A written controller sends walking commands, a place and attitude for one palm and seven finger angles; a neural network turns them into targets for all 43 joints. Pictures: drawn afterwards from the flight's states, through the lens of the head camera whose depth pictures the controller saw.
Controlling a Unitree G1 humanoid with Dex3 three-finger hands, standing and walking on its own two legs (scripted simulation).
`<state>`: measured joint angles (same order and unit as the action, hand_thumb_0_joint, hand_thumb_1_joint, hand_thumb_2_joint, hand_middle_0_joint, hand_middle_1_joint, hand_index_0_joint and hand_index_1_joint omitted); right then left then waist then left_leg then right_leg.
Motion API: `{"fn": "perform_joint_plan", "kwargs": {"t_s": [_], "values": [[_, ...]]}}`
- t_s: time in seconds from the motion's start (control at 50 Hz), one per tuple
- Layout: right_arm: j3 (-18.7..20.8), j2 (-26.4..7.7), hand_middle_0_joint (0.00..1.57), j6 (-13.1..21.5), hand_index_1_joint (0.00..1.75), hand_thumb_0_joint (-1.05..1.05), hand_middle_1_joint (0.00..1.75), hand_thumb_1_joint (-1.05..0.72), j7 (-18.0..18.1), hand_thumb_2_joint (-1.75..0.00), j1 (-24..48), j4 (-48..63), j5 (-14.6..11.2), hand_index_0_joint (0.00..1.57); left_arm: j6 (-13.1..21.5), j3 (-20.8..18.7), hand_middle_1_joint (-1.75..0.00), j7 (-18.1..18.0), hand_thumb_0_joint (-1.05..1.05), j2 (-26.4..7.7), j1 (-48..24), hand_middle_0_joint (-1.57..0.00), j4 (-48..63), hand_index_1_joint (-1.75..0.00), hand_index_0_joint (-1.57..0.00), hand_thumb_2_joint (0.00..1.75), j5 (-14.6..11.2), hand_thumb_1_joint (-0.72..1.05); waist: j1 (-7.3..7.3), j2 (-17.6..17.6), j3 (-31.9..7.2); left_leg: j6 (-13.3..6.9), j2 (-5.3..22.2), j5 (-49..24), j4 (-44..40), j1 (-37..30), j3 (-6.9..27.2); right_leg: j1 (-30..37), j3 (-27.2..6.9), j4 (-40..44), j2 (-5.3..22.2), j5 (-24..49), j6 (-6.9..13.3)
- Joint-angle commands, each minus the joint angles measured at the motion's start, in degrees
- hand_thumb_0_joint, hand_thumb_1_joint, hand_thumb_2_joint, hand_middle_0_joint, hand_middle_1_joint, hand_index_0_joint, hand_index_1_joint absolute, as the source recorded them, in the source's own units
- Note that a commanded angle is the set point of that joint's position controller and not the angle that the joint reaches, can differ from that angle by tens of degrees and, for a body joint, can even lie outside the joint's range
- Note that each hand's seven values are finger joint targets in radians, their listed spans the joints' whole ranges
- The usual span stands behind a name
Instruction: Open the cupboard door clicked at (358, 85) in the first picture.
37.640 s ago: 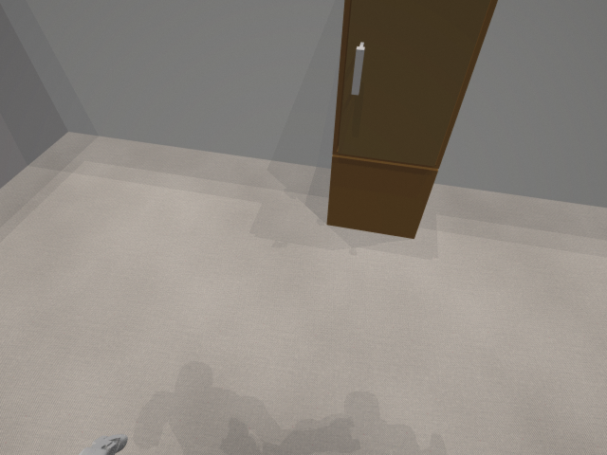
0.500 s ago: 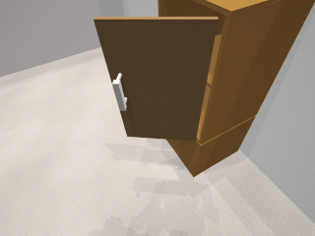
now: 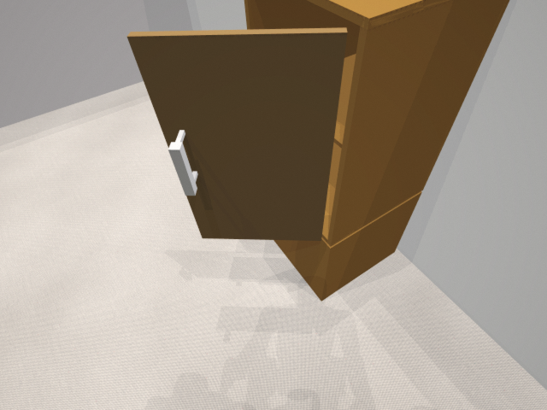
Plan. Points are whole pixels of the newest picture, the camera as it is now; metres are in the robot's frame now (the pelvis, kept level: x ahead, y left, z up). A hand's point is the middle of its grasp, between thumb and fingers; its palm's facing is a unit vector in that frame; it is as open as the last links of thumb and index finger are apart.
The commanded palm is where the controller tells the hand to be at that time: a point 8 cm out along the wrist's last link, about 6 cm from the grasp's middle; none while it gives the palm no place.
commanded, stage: look again from close up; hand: left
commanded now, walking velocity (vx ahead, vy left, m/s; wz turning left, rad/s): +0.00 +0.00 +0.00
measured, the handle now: (186, 163) +0.59 +0.22 -0.01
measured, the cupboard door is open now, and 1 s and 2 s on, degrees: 54 54 54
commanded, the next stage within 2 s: raise the hand with hooked fingers in 0.30 s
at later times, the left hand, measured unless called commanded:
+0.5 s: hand out of the picture +0.12 +0.19 -0.12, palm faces +0.21 -0.96 -0.20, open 7.4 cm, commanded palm +0.12 +0.24 -0.07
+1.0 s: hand (128, 390) +0.16 +0.22 -0.04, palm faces +0.01 -1.00 -0.05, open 9.7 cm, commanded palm +0.15 +0.27 -0.04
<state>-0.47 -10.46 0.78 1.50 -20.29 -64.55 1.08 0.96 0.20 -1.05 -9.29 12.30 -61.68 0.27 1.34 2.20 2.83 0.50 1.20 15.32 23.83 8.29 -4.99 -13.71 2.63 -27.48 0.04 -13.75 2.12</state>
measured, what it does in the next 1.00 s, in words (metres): lowers itself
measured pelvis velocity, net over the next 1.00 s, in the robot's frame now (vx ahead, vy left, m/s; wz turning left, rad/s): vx -0.05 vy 0.01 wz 0.07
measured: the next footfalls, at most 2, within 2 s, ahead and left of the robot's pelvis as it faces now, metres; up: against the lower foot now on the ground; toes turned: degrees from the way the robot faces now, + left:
none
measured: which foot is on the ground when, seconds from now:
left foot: down 0.00-1.00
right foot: down 0.00-1.00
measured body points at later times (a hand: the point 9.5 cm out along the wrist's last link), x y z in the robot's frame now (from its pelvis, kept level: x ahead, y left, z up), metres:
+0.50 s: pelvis +0.02 +0.00 +0.00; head +0.04 -0.02 +0.44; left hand +0.11 +0.24 -0.10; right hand +0.07 -0.24 -0.15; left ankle -0.03 +0.12 -0.74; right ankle +0.01 -0.09 -0.74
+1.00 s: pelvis -0.05 +0.01 -0.10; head +0.02 +0.04 +0.34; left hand +0.15 +0.27 -0.04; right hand +0.20 -0.18 -0.15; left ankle -0.03 +0.12 -0.74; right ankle +0.01 -0.09 -0.74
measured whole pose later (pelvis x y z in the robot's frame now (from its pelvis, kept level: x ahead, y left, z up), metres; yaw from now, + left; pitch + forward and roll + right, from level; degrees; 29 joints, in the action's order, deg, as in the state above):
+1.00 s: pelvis -0.05 +0.01 -0.10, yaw +4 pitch +13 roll -3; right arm -1.3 -13.7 14.7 2.4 -8.7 -29.2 -0.6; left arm 27.8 -9.6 20.8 -13.8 17.1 -1.1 -15.3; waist -2.9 -0.1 -5.1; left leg -0.6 1.7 32.4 71.2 51.6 1.6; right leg -51.4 8.1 -66.7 2.1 -27.9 1.9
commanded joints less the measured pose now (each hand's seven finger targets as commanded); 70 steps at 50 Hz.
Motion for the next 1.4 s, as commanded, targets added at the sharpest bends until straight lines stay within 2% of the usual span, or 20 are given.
{"fn": "perform_joint_plan", "kwargs": {"t_s": [0.0,0.36,0.38,0.4,0.42,0.44,0.46,0.48,0.52,0.58,0.62,0.68,0.78,0.86,0.94,1.08,1.14,1.22,1.3,1.38], "values": [[0.46,-3.7,0.2,1.39,0.3,0.0,0.3,-0.9,0.19,-0.9,-1.77,1.46,-0.12,0.2,1.19,-1.34,-0.3,-0.72,0.0,-7.22,3.42,-0.2,0.9,-0.3,-0.2,0.9,0.01,0.9,-1.49,-2.45,-1.58,-1.75,4.78,-5.89,-4.12,3.54,4.8,4.7,-6.91,4.02,6.75,10.05,1.52],[1.26,-3.35,0.2,1.23,0.3,0.0,0.3,-0.9,0.8,-0.9,-0.36,0.67,-0.24,0.2,1.24,-1.45,-0.3,-1.02,0.0,-6.48,3.9,-0.2,-0.26,-0.3,-0.2,0.9,0.37,0.9,-0.87,-2.58,-0.81,-1.67,5.42,-11.04,-2.52,-0.4,3.98,3.25,-6.98,3.12,6.36,18.85,1.33],[2.08,-5.68,0.2,1.02,0.3,0.0,0.3,-0.9,0.13,-0.9,6.47,4.69,-1.07,0.2,1.67,-1.85,-0.3,-3.42,0.0,-7.16,11.15,-0.2,-2.96,-0.3,-0.2,0.9,0.55,0.9,-3.96,-9.69,-1.66,-0.14,6.22,-8.57,10.97,6.37,0.84,6.86,-10.21,3.15,10.35,43.59,-2.42],[2.76,-14.75,0.2,10.36,0.3,0.0,0.3,-0.9,2.66,-0.9,7.45,24.94,-3.86,0.2,14.85,-8.75,-0.32,-2.08,0.0,-20.87,-35.36,-0.2,82.21,-0.32,-0.2,0.89,-10.3,0.88,2.73,0.89,-27.67,-2.61,-1.53,-17.75,2.05,-3.84,3.33,10.91,-8.31,-1.5,5.57,36.17,0.27],[1.97,-9.96,0.2,15.04,0.3,0.0,0.3,-0.9,4.64,-0.9,10.29,22.24,-2.17,0.2,11.81,-8.06,-0.33,-3.1,0.0,-15.09,-6.2,-0.2,66.06,-0.33,-0.2,0.88,-5.92,0.85,-2.49,11.8,-26.62,-3.36,-0.81,-29.15,1.2,-8.04,1.96,11.29,-6.1,-3.3,2.06,26.48,1.49],[2.15,-10.26,0.2,16.44,0.3,0.0,0.3,-0.9,4.97,-0.9,10.77,19.0,-2.72,0.2,9.35,-5.52,-0.34,-5.5,0.0,-10.74,-4.25,-0.21,61.24,-0.34,-0.21,0.87,-7.81,0.83,-1.45,11.65,-20.09,-1.65,-0.2,-24.71,2.64,-4.4,2.86,5.38,-2.98,-1.73,1.76,17.26,1.02],[2.14,-7.64,0.2,16.36,0.3,0.0,0.3,-0.9,4.45,-0.9,8.9,18.61,-3.45,0.2,4.67,0.33,-0.36,-4.59,0.0,1.5,11.2,-0.21,49.38,-0.36,-0.21,0.86,-8.73,0.81,-0.09,2.45,-12.04,-2.05,0.64,-22.68,2.74,0.1,3.95,0.83,-1.15,-1.13,1.58,15.56,-0.18],[2.76,-10.33,0.2,17.25,0.3,0.0,0.3,-0.9,3.99,-0.9,10.45,23.58,-3.73,0.2,7.08,-1.96,-0.37,-3.17,0.0,-1.6,-0.08,-0.21,59.96,-0.37,-0.21,0.85,-10.67,0.78,1.32,-3.42,-5.15,-2.27,0.07,-19.35,4.63,4.15,5.61,-2.86,-0.81,-1.75,1.72,16.53,-0.92],[4.63,-11.25,0.2,18.11,0.3,0.0,0.3,-0.9,3.73,-0.9,9.1,25.94,-1.89,0.2,12.83,-7.8,-0.4,0.31,0.0,-4.93,4.23,-0.21,54.79,-0.4,-0.21,0.83,-10.15,0.74,1.27,-13.17,-5.27,-2.43,-0.85,-12.65,9.07,10.12,4.71,-9.0,1.25,-3.54,1.5,10.61,-2.08],[5.31,-10.18,0.2,18.25,0.3,0.0,0.3,-0.9,1.26,-0.9,11.21,31.84,-1.54,0.2,21.99,-9.03,-0.45,9.14,0.0,-0.35,21.35,-0.22,45.45,-0.45,-0.22,0.8,-12.64,0.67,-4.42,-17.05,-6.15,-0.81,-2.55,-6.95,15.39,22.15,3.97,-11.79,0.7,-11.46,1.33,7.44,-1.73],[5.99,-10.49,0.2,18.19,0.3,0.0,0.3,-0.9,-0.5,-0.9,12.77,35.05,-1.4,0.2,29.85,-10.8,-0.48,16.14,0.0,-1.5,23.77,-0.22,46.91,-0.48,-0.22,0.78,-14.48,0.62,-5.64,-15.92,-10.38,-0.01,-3.43,-4.9,20.5,28.18,3.16,-12.02,-0.91,-16.86,1.86,10.86,-1.51],[6.37,-11.67,0.2,17.57,0.3,0.0,0.3,-0.9,-2.3,-0.9,13.63,39.72,-1.62,0.2,37.02,-13.9,-0.53,25.6,0.0,-7.66,18.59,-0.22,50.08,-0.53,-0.22,0.75,-14.76,0.55,-5.39,-4.1,-15.98,0.14,-4.24,-4.15,28.07,32.51,2.19,-15.33,-4.47,-23.32,2.89,11.21,-0.05],[5.54,-11.28,0.2,16.29,0.3,0.0,0.3,-0.9,-0.43,-0.9,13.29,45.9,-2.49,0.2,33.99,-15.05,-0.6,25.03,0.0,-9.98,-0.6,-0.23,64.68,-0.6,-0.23,0.7,-18.69,0.43,-2.1,-0.74,-19.33,-1.61,-3.46,6.33,33.77,37.54,3.05,-25.24,-7.03,-23.45,1.75,-12.58,-0.66],[4.32,-11.64,0.2,16.58,0.3,0.0,0.3,-0.9,1.22,-0.9,9.37,44.32,-1.66,0.2,35.49,-13.4,-0.66,21.54,0.0,-12.3,-9.34,-0.24,80.62,-0.66,-0.24,0.66,-17.84,0.34,0.27,4.91,-27.73,-2.43,-1.33,3.13,35.86,31.93,5.87,-28.0,-4.32,-27.91,-0.01,-7.67,-0.06],[2.88,-12.55,0.2,16.63,0.3,0.0,0.3,-0.9,1.89,-0.9,9.16,42.09,-2.05,0.2,30.02,-8.85,-0.72,22.6,0.0,-11.02,-7.5,-0.25,75.35,-0.72,-0.25,0.62,-15.65,0.25,2.36,5.63,-22.42,-2.33,-0.62,3.76,34.66,32.91,8.28,-31.51,-0.84,-28.63,-1.07,-7.61,0.01],[2.38,-11.73,0.2,14.24,0.3,0.0,0.3,-0.9,2.53,-0.9,12.23,45.56,-3.86,0.2,13.24,-18.99,-0.82,23.41,0.0,-15.78,3.07,-0.26,66.63,-0.82,-0.26,0.55,-18.37,0.08,-3.66,-3.16,-24.14,-1.46,-2.0,7.52,26.56,35.84,8.34,-22.26,1.09,-23.56,-0.21,-12.94,-0.95],[1.93,-10.45,0.2,14.52,0.3,0.0,0.3,-0.9,2.44,-0.9,12.19,45.75,-3.12,0.2,14.66,-21.67,-0.87,19.88,0.0,-16.06,2.7,-0.26,71.16,-0.87,-0.26,0.52,-19.96,0.01,-4.94,-1.43,-23.92,-0.82,-1.66,3.99,25.18,33.77,8.74,-21.1,2.19,-24.49,-0.66,-10.05,-0.37],[1.99,-10.86,0.2,15.7,0.3,0.0,0.3,-0.9,1.95,-0.9,8.88,43.66,-2.28,0.2,21.73,-19.06,-0.93,16.8,0.0,-14.4,-0.47,-0.27,71.55,-0.93,-0.27,0.48,-18.24,-0.08,-1.66,-1.84,-19.88,-0.91,-1.09,7.13,25.71,34.09,8.64,-26.51,2.14,-24.32,-0.64,-12.81,-0.59],[2.02,-12.93,0.2,16.69,0.3,0.0,0.3,-0.9,2.35,-0.9,7.33,42.06,-2.67,0.2,25.09,-16.71,-0.99,20.5,0.0,-15.06,-6.25,-0.28,65.93,-0.99,-0.28,0.44,-17.2,-0.17,0.82,-0.07,-16.7,-1.17,-1.18,13.26,26.22,35.37,9.06,-30.41,1.36,-24.03,-0.43,-16.6,-0.51],[2.3,-14.1,0.2,17.34,0.3,0.0,0.3,-0.9,3.12,-0.9,6.63,42.33,-3.57,0.2,22.49,-18.06,-1.05,24.89,0.0,-18.72,-9.01,-0.28,66.13,-1.05,-0.28,0.4,-17.99,-0.27,0.12,3.8,-21.28,-1.19,-1.18,10.36,24.48,30.52,9.62,-26.66,1.14,-23.16,-0.51,-12.79,-0.26]]}}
